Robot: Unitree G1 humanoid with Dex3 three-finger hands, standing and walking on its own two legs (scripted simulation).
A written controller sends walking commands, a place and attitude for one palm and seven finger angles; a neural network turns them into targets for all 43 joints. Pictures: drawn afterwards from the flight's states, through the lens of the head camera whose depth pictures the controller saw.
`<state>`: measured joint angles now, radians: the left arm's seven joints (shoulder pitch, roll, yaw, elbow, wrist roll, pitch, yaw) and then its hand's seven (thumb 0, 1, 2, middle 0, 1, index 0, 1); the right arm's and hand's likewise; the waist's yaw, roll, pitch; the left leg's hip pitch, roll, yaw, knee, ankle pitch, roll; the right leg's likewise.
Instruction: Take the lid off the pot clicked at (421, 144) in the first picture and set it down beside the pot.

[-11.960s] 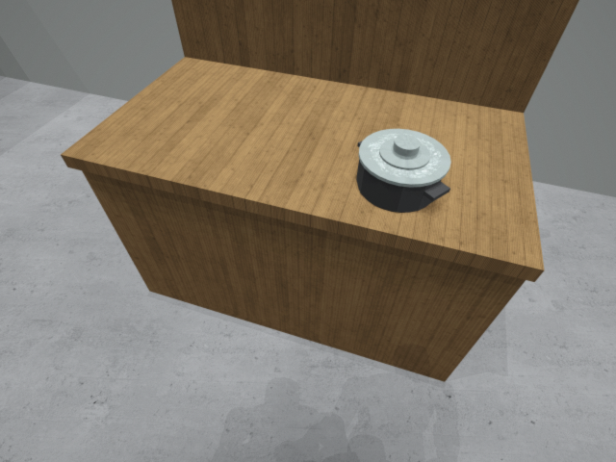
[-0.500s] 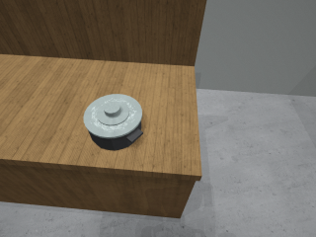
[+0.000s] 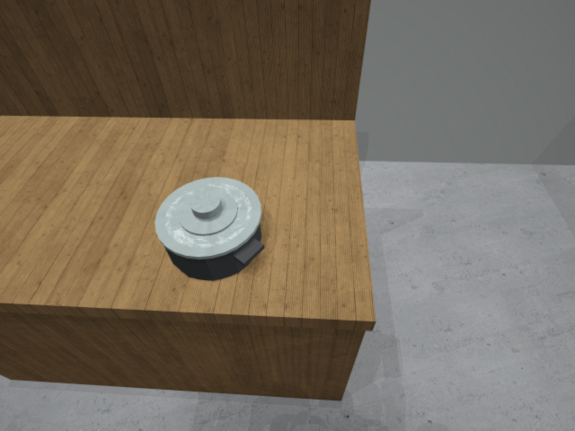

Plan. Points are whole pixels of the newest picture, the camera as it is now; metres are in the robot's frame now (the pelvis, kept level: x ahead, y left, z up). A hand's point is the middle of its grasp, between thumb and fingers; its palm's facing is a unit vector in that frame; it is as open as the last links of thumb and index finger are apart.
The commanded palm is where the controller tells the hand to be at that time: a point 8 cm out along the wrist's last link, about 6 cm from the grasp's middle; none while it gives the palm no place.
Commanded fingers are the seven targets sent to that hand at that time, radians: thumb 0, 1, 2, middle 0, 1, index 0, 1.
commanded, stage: look again from close up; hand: left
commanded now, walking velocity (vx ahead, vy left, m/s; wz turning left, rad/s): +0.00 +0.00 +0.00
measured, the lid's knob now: (206, 204) +0.48 +0.18 +0.01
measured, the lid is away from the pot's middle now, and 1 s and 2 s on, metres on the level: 0.00 0.00 0.00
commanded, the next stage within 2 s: shuffle to correct the standing spot in 0.76 s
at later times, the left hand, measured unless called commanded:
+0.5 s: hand out of the picture +0.00 +0.15 -0.17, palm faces +0.03 -0.98 -0.21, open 7.3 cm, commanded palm none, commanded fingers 0.00 0.90 0.90 -0.20 -0.30 -0.20 -0.30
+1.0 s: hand out of the picture -0.01 +0.15 -0.17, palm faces +0.04 -0.98 -0.20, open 7.3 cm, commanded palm none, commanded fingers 0.00 0.90 0.90 -0.20 -0.30 -0.20 -0.30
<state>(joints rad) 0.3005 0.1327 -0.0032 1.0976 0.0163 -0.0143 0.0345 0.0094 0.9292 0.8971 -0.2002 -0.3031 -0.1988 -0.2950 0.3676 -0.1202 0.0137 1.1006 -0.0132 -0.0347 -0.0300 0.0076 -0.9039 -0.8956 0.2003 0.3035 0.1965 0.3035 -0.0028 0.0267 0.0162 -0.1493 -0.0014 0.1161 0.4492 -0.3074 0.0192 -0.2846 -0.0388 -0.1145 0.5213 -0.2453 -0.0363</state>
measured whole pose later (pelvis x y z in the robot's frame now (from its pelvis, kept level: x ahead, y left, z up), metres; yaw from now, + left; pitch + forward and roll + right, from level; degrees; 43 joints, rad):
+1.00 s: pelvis +0.00 -0.02 +0.00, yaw +0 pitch +0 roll +1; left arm 0.31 0.13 0.00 1.11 0.02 -0.02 0.04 0.01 0.92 0.90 -0.20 -0.30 -0.20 -0.30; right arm 0.35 -0.11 0.01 1.15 -0.01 -0.02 -0.03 0.01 -0.90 -0.90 0.20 0.30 0.20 0.30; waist 0.01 0.01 0.03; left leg -0.12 0.04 0.10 0.43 -0.30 -0.01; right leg -0.24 0.00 -0.14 0.47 -0.23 -0.07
